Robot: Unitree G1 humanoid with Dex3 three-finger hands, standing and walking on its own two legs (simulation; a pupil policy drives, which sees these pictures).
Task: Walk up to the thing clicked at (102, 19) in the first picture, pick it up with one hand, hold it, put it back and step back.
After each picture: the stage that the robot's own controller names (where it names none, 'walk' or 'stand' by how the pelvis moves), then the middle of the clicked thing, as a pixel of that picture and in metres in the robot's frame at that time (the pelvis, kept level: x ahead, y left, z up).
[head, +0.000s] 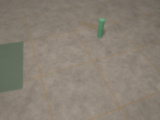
stand; (100, 28) +1.61 -0.24 -0.65
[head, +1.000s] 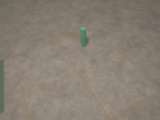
walk; (83, 37) +1.51 +0.09 -0.64
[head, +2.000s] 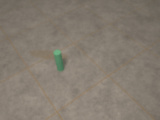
walk; (59, 61) +0.99 +0.27 -0.65
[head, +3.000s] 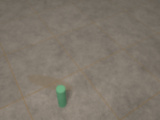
walk; (61, 96) +0.61 +0.16 -0.62
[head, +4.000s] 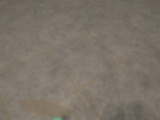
stand; out of the picture +0.38 +0.15 -0.63
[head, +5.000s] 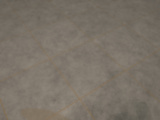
stand; out of the picture +0.33 +0.16 -0.66
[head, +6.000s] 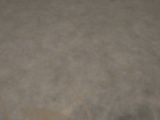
stand; out of the picture +0.35 +0.16 -0.66
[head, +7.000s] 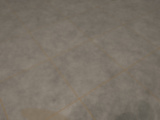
stand; out of the picture +0.34 +0.17 -0.66
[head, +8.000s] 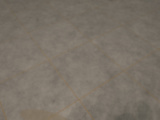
stand; out of the picture +0.33 +0.17 -0.66
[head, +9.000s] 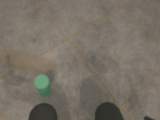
go down; (43, 87) +0.39 +0.16 -0.42
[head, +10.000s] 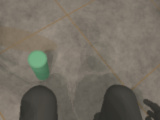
go down; (40, 67) +0.43 +0.17 -0.28
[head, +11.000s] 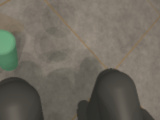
close in; (6, 54) +0.42 +0.21 -0.18
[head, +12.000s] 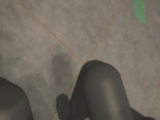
close; out of the picture +0.42 +0.23 -0.16
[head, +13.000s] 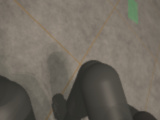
lift; out of the picture +0.41 +0.24 -0.16
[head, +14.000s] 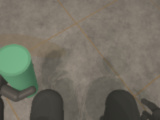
lift; (22, 77) +0.33 +0.19 -0.01
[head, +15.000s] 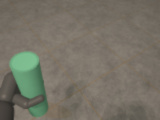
hold; (33, 89) +0.31 +0.16 +0.06
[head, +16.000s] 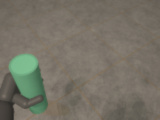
hold; (32, 88) +0.31 +0.17 +0.04
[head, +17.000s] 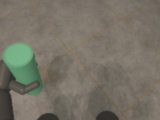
crouch; (27, 74) +0.37 +0.17 -0.02
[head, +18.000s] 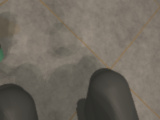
lower; out of the picture +0.46 +0.23 -0.10
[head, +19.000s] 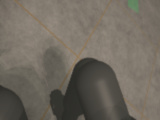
lower; out of the picture +0.45 +0.26 -0.17
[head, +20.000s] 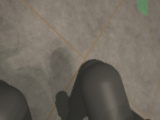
lower; out of the picture +0.43 +0.25 -0.16
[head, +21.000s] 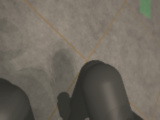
lower; out of the picture +0.42 +0.25 -0.16
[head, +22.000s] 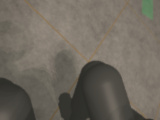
lower; out of the picture +0.42 +0.24 -0.15
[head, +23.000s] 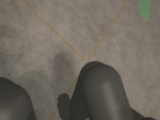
open; out of the picture +0.41 +0.23 -0.16
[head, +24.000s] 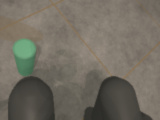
stand; (25, 60) +0.42 +0.20 -0.21
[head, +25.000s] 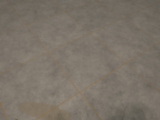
stand; out of the picture +0.34 +0.15 -0.58
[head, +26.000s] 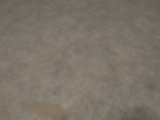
stand; out of the picture +0.37 +0.16 -0.60
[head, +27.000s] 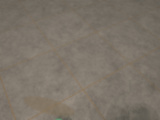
stand; out of the picture +0.36 +0.15 -0.61
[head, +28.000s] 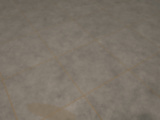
stand; out of the picture +0.38 +0.15 -0.65
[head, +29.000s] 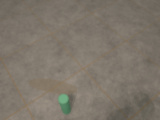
walk; (65, 104) +0.47 +0.16 -0.64
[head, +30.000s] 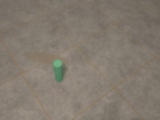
walk; (58, 71) +0.73 +0.16 -0.64
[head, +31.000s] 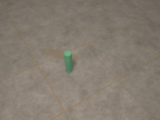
stand; (68, 62) +0.98 +0.16 -0.64
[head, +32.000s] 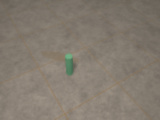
stand; (69, 65) +0.99 +0.13 -0.66
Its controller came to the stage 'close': yes
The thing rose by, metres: 0.69
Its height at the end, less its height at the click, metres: +0.00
